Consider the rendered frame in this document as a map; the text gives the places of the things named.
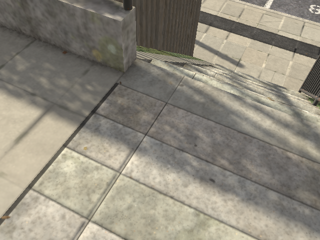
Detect stairs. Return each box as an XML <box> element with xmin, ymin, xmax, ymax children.
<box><xmin>150</xmin><ymin>58</ymin><xmax>320</xmax><ymax>126</ymax></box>

